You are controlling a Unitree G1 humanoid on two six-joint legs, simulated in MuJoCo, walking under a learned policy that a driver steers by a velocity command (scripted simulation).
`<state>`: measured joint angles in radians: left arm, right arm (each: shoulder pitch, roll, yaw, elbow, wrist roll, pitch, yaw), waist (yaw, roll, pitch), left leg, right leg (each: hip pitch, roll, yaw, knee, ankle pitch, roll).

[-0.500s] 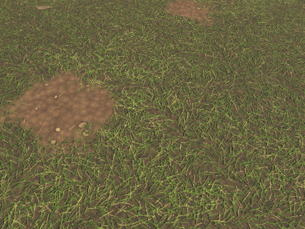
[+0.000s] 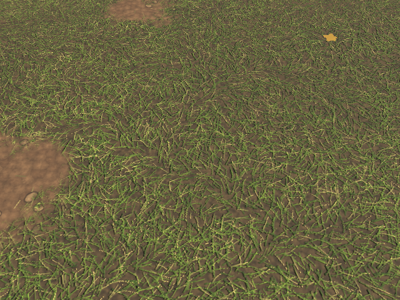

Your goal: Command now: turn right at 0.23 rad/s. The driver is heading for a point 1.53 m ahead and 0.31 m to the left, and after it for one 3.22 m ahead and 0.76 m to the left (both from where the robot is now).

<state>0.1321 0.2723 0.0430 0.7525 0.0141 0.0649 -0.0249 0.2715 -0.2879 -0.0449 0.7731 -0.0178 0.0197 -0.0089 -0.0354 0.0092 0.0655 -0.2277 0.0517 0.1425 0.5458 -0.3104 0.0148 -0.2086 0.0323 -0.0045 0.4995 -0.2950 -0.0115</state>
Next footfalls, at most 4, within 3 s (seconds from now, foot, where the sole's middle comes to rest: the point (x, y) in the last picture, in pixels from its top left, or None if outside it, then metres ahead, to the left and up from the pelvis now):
0.36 left None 0.01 0.12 -0.77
2.86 left None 0.11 0.12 -0.77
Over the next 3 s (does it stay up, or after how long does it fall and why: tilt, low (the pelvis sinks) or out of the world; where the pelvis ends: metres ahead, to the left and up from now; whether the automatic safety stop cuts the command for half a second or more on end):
stays up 0.14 0.05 0.01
